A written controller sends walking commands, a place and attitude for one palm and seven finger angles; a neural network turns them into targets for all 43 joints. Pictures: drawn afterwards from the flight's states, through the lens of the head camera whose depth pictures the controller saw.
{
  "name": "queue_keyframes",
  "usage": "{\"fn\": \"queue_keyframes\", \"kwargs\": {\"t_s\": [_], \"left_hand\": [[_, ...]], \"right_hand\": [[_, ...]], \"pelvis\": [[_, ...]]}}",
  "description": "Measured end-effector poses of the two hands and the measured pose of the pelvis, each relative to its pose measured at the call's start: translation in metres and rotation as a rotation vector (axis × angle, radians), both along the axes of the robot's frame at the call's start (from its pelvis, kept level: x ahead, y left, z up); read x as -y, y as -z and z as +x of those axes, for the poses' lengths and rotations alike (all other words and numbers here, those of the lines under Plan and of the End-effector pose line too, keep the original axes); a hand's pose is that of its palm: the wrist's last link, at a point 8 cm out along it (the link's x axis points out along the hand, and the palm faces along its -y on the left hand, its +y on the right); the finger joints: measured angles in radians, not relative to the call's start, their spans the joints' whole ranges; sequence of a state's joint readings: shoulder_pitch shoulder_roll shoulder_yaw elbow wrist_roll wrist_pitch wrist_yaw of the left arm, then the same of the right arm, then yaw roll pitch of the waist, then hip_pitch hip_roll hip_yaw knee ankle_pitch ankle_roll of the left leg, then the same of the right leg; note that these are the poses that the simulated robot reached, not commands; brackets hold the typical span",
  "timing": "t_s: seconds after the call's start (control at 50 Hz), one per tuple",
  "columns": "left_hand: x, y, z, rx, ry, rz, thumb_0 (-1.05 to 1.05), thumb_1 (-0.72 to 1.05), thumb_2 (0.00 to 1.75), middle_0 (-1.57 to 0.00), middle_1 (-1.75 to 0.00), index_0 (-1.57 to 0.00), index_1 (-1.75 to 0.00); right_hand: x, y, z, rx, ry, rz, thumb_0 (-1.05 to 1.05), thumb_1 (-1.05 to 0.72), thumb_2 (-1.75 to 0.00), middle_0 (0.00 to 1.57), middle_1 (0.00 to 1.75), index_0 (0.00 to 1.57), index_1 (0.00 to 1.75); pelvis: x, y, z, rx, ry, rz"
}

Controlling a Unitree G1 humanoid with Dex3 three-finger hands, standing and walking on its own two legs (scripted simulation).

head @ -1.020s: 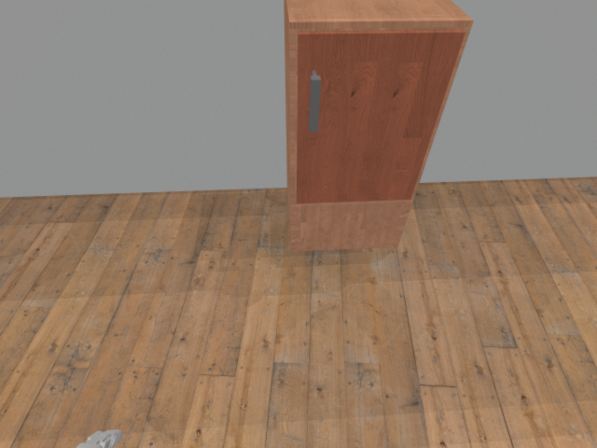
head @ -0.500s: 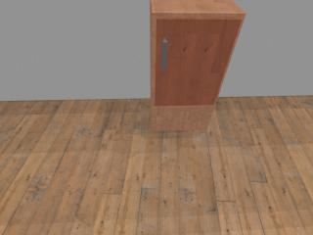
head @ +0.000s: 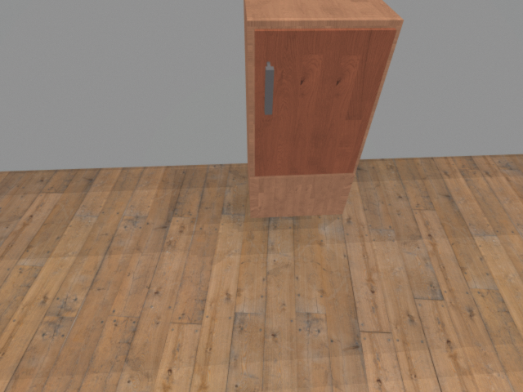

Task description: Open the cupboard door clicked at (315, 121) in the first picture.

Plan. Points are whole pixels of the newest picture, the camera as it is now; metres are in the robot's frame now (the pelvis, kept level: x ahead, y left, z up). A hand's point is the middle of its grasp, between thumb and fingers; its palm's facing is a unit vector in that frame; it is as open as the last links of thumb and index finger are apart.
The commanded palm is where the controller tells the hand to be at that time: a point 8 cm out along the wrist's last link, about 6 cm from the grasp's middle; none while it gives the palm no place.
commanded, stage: look at it before walking up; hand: left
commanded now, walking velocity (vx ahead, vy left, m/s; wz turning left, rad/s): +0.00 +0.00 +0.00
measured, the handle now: (268, 88) +1.01 +0.04 -0.04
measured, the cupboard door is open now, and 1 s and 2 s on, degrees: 0 0 0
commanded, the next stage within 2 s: walk to a spot facing it in 0.42 s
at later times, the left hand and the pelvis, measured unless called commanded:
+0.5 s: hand out of the picture +0.08 +0.25 -0.16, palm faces -0.02 -0.94 -0.33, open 7.4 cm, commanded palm none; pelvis +0.01 +0.00 +0.00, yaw +0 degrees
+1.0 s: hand out of the picture +0.07 +0.16 -0.18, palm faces -0.15 -0.94 -0.29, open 7.4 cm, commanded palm none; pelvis -0.01 -0.04 -0.03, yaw -13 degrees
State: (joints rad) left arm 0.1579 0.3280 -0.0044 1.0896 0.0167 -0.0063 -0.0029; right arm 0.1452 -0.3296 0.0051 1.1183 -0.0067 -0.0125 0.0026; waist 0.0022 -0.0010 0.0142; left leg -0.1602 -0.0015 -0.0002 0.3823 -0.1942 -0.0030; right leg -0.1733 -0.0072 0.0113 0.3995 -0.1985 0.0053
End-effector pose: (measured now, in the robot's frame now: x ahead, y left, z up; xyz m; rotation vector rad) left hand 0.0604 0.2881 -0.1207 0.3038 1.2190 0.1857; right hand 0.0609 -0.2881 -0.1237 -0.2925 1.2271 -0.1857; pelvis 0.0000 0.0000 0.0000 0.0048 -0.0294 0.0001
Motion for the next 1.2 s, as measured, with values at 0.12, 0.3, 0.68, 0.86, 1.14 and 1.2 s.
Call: {"fn": "queue_keyframes", "kwargs": {"t_s": [0.12, 0.3, 0.68, 0.86, 1.14, 1.2], "left_hand": [[0.0, 0.0, 0.006, 0.002, 0.004, -0.001, 0.01, 0.9, 0.9, -0.2, -0.3, -0.2, -0.3], [-0.001, -0.001, 0.013, 0.008, 0.004, 0.0, 0.01, 0.9, 0.9, -0.2, -0.3, -0.2, -0.3], [0.002, 0.003, 0.018, -0.024, 0.01, 0.005, 0.01, 0.9, 0.9, -0.2, -0.3, -0.2, -0.3], [0.042, 0.021, 0.014, -0.087, 0.081, -0.036, 0.01, 0.91, 0.9, -0.2, -0.3, -0.2, -0.3], [0.108, 0.004, 0.001, -0.093, 0.166, -0.054, 0.01, 0.9, 0.9, -0.2, -0.3, -0.2, -0.3], [0.111, 0.002, 0.006, -0.095, 0.194, -0.058, 0.01, 0.9, 0.9, -0.2, -0.3, -0.2, -0.3]], "right_hand": [[0.001, -0.002, 0.007, 0.008, 0.0, -0.004, 0.01, -0.9, -0.9, 0.2, 0.3, 0.2, 0.3], [0.003, -0.005, 0.018, 0.021, -0.006, -0.012, 0.01, -0.9, -0.9, 0.2, 0.3, 0.2, 0.3], [-0.001, -0.002, 0.027, 0.05, 0.024, -0.01, 0.01, -0.9, -0.9, 0.2, 0.3, 0.2, 0.3], [-0.012, 0.027, -0.016, 0.054, 0.153, 0.077, 0.01, -0.9, -0.9, 0.2, 0.3, 0.2, 0.3], [0.023, 0.027, -0.075, 0.018, 0.323, 0.118, 0.01, -0.9, -0.9, 0.2, 0.3, 0.2, 0.3], [0.03, 0.022, -0.083, 0.034, 0.357, 0.096, 0.01, -0.9, -0.9, 0.2, 0.3, 0.2, 0.3]], "pelvis": [[0.0, 0.0, 0.004, -0.002, 0.003, 0.0], [0.0, -0.001, 0.009, -0.003, 0.003, 0.0], [0.001, 0.002, 0.013, -0.009, 0.05, 0.003], [0.015, 0.016, 0.0, 0.005, 0.166, 0.042], [0.05, 0.005, -0.019, -0.028, 0.301, 0.053], [0.051, 0.002, -0.021, -0.037, 0.335, 0.053]]}}
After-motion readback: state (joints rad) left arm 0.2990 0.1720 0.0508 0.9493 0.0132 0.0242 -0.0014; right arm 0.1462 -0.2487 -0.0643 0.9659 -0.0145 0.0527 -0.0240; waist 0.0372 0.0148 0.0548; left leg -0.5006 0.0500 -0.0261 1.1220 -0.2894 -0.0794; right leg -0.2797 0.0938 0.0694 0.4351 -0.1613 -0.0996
